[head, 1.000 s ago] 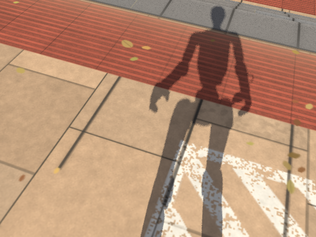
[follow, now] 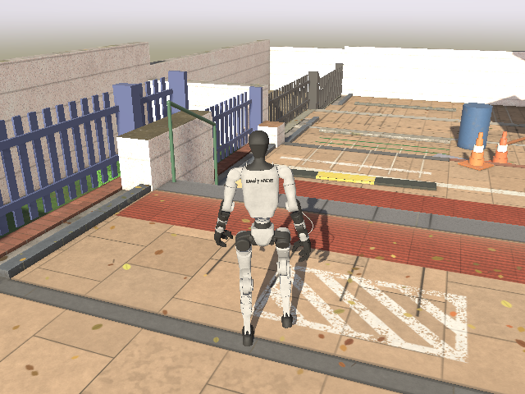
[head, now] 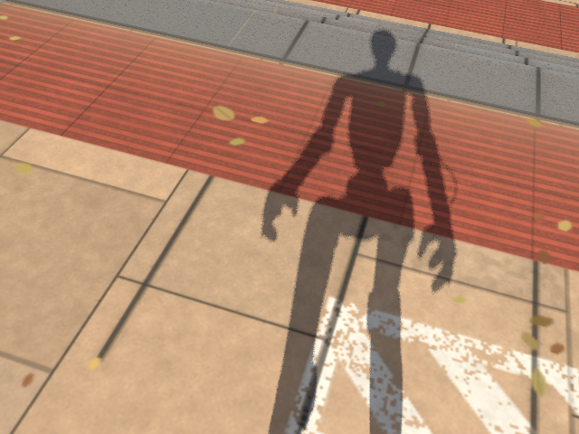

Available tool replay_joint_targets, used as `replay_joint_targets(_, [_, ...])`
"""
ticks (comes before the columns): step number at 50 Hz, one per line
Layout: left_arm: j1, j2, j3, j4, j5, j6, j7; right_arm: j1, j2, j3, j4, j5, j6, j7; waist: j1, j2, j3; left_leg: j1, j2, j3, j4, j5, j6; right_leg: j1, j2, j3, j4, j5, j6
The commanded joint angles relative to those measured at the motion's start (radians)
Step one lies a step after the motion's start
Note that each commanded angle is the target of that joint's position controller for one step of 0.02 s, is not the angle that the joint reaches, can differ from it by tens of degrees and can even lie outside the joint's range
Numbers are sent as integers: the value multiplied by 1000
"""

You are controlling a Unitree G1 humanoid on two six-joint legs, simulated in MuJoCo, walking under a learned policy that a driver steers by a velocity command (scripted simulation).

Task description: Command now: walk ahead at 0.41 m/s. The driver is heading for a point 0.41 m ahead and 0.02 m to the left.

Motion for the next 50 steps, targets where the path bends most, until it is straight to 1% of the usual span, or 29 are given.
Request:
replay_joint_targets(1, [-132,24,5,-85,9,-15,-15,50,-121,-11,-27,-2,3,-14,-17,125,95,137,227,-217,-201,223,134,-279,-46,0,-111,111,27])
replay_joint_targets(4, [-254,-6,-13,-125,6,-14,-22,54,-160,-14,-31,-5,12,-29,-37,119,119,55,208,-144,-225,255,131,-198,-19,-30,-321,222,53])
replay_joint_targets(7, [-330,8,-18,-150,-1,-14,-35,84,-175,-18,-17,5,12,-33,-47,133,149,17,226,-119,-246,241,137,-118,1,-43,-431,292,51])
replay_joint_targets(10, [-360,36,-15,-169,-3,-19,-47,80,-182,-26,-7,16,16,-35,-21,130,160,95,271,-107,-212,319,121,-104,0,-19,-492,273,10])
replay_joint_targets(12, [-304,75,0,-161,0,-23,-50,56,-203,-36,-14,12,24,-34,30,142,102,146,282,-87,-112,579,100,4,31,-38,-506,219,-24])
replay_joint_targets(13, [-210,104,16,-136,1,-22,-46,40,-213,-40,-20,8,31,-33,85,157,31,147,267,-64,10,777,85,138,64,-63,-499,195,-47])
replay_joint_targets(14, [-37,143,40,-83,-2,-19,-36,35,-197,-34,-27,2,39,-31,167,145,-73,71,221,-44,213,855,60,376,80,-67,-506,196,-77])
replay_joint_targets(15, [157,211,59,-46,11,-15,-23,38,-161,-17,-54,-14,40,-29,230,43,-222,-176,164,-27,533,560,32,712,-115,157,-483,127,-138])
replay_joint_targets(16, [211,268,63,-19,22,-15,-33,188,10,28,-57,0,21,-19,140,-256,-403,-513,-35,-56,890,-247,-23,991,-373,668,-647,-141,-298])
replay_joint_targets(17, [171,165,37,-20,21,-17,-33,108,-116,-2,-48,31,-3,-17,172,-163,-320,-594,-11,-178,1009,-294,-12,883,-348,740,-759,-140,-269])
replay_joint_targets(18, [61,127,22,-31,21,-22,-30,0,-177,-22,-86,50,-14,-20,142,-121,-144,-637,30,-149,1032,-222,-5,717,-318,544,-753,69,-222])
replay_joint_targets(19, [-25,102,12,-43,26,-27,-31,-39,-173,-23,-90,39,-15,-30,100,-30,-84,-576,81,-120,998,-145,-12,561,-281,386,-750,330,-202])
replay_joint_targets(20, [-73,73,4,-42,32,-31,-38,-50,-163,-31,-86,19,-7,-38,65,-3,-47,-517,106,-104,947,-116,-22,443,-234,260,-756,520,-184])
replay_joint_targets(21, [-90,54,-2,-31,43,-36,-42,-23,-139,-32,-82,13,8,-40,30,-27,-49,-440,129,-104,908,-95,-25,369,-203,179,-772,611,-172])
replay_joint_targets(23, [-86,41,-8,-1,48,-43,-43,2,-90,-28,-77,11,32,-40,2,-33,-42,-381,125,-82,834,-75,-35,292,-182,106,-800,730,-186])
replay_joint_targets(26, [-97,79,-7,31,51,-39,-21,-83,-80,-23,-122,-5,51,-43,-14,-37,-28,-383,131,-68,615,31,-59,250,-163,26,-814,801,-195])
replay_joint_targets(28, [-94,101,-6,42,48,-25,-8,-154,-75,-14,-138,-10,53,-37,8,-41,-45,-327,119,-44,456,147,-63,246,-132,-21,-810,770,-174])
replay_joint_targets(32, [-40,129,-5,86,36,0,-2,-251,-118,-19,-161,-4,64,-31,44,-31,-51,-283,93,-44,311,209,-59,303,-156,11,-790,616,-166])
replay_joint_targets(34, [-48,125,-8,97,23,13,0,-268,-132,-24,-165,-11,65,-30,33,-25,-37,-250,82,-38,229,195,-39,315,-159,31,-739,509,-148])
replay_joint_targets(35, [-51,112,-12,102,14,19,2,-255,-137,-28,-158,-17,63,-31,17,-15,-36,-197,71,-27,150,245,-23,310,-136,31,-695,433,-120])
replay_joint_targets(36, [-2,84,-21,116,19,20,3,-242,-172,-37,-153,-24,61,-35,22,26,-42,-120,99,-62,75,417,-2,297,-90,24,-642,347,-73])
replay_joint_targets(37, [80,64,-27,125,45,14,2,-237,-237,-50,-156,-24,64,-43,75,114,-86,1,184,-137,123,675,34,242,-20,-9,-576,176,-25])
replay_joint_targets(38, [173,12,-39,149,48,16,4,-255,-210,-40,-148,-22,73,-46,126,215,-134,69,250,-210,141,683,126,176,28,-38,-558,-52,20])
replay_joint_targets(39, [127,27,-40,149,41,29,13,-261,-142,-27,-140,-15,78,-37,92,195,-129,17,245,-235,115,532,147,204,27,-37,-563,-89,40])
replay_joint_targets(40, [79,52,-36,140,35,46,20,-295,-125,-23,-141,-10,81,-29,90,167,-97,-42,209,-218,98,407,121,224,24,-33,-588,-67,44])
replay_joint_targets(42, [51,86,-29,150,35,74,29,-349,-136,-24,-150,-9,78,-21,85,120,-50,-108,145,-151,110,358,68,255,20,-34,-616,-17,39])
replay_joint_targets(43, [55,84,-29,155,36,80,30,-347,-148,-28,-141,-8,73,-21,86,112,-53,-109,131,-135,120,382,57,270,15,-32,-619,7,38])
replay_joint_targets(47, [49,77,-31,176,31,79,29,-327,-139,-28,-106,-3,67,-24,71,64,-88,-55,109,-100,175,544,60,305,0,-28,-610,132,38])
replay_joint_targets(50, [45,67,-32,190,30,82,29,-335,-137,-30,-89,-2,74,-28,69,44,-84,-49,104,-92,183,546,68,310,-1,-32,-604,145,43])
